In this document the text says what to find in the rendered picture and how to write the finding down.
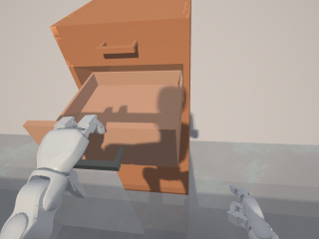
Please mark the drawer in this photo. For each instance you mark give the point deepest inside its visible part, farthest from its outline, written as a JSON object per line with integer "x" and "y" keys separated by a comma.
{"x": 140, "y": 111}

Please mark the cabinet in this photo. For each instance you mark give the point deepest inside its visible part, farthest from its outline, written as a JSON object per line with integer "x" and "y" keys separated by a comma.
{"x": 161, "y": 33}

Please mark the robot right hand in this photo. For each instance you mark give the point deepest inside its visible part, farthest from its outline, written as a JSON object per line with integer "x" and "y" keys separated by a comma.
{"x": 241, "y": 215}

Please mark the robot left forearm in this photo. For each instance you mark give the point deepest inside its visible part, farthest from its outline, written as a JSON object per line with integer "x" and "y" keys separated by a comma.
{"x": 36, "y": 205}

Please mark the robot left hand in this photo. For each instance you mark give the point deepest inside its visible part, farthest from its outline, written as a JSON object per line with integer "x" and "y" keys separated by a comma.
{"x": 62, "y": 147}

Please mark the handle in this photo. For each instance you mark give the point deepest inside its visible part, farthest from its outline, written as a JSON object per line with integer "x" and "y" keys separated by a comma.
{"x": 108, "y": 165}
{"x": 122, "y": 49}

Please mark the robot right forearm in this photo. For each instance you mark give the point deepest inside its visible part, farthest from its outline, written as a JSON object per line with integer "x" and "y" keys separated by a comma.
{"x": 259, "y": 229}

